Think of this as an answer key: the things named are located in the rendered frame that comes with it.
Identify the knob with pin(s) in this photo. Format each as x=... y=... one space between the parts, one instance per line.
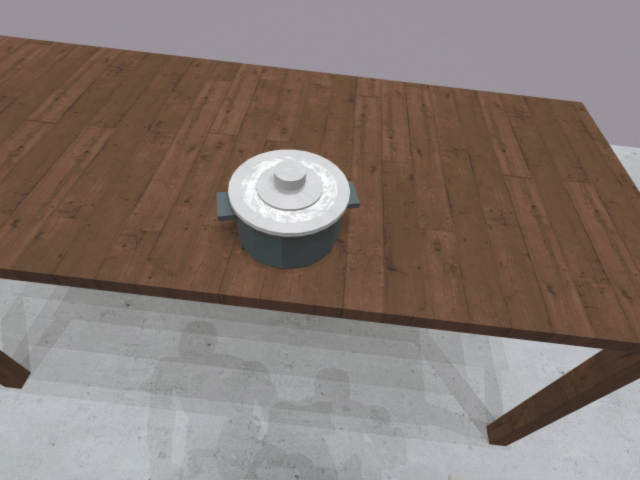
x=290 y=175

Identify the table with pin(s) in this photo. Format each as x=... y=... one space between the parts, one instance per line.
x=480 y=212

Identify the pot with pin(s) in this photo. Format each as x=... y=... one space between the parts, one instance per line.
x=283 y=252

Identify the lid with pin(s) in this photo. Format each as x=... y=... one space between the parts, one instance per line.
x=259 y=203

